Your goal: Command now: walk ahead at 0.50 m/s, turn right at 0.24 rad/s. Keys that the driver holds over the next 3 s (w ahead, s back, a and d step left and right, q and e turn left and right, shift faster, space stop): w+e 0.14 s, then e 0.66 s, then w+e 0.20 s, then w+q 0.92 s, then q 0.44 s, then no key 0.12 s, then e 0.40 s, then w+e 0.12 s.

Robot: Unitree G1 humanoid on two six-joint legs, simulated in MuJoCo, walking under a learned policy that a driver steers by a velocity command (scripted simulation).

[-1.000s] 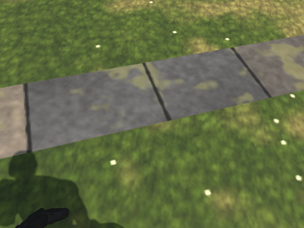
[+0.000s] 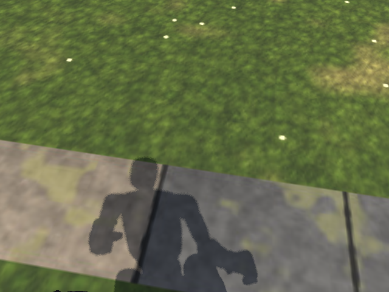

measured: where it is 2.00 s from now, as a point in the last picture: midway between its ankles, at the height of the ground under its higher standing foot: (271, 218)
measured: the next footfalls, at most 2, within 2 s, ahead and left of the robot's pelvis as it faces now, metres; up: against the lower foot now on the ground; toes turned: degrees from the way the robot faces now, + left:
right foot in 0.10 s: +0.24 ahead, -0.13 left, +0.00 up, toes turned -4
left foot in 0.56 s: +0.45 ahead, +0.02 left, +0.00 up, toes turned -26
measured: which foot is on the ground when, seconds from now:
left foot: down 0.00-0.12, up 0.14-0.54, down 0.56-0.98, up 1.00-1.00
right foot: up 0.00-0.08, down 0.10-0.56, up 0.58-0.98, down 1.00-1.00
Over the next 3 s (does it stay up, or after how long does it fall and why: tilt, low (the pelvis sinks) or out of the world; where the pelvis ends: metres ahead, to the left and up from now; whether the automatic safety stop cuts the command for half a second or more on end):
stays up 0.89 -0.36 0.01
